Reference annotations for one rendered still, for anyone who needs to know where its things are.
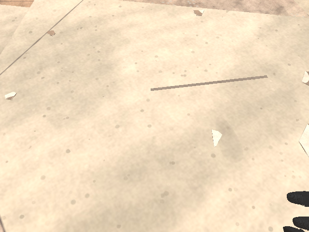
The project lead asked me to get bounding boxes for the right robot hand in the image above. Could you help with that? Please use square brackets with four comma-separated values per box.
[283, 190, 309, 232]

